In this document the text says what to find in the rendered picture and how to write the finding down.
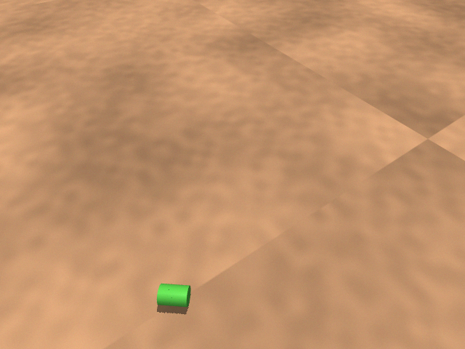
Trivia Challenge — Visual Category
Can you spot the can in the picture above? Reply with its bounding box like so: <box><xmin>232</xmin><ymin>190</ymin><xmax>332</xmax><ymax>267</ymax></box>
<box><xmin>157</xmin><ymin>284</ymin><xmax>190</xmax><ymax>307</ymax></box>

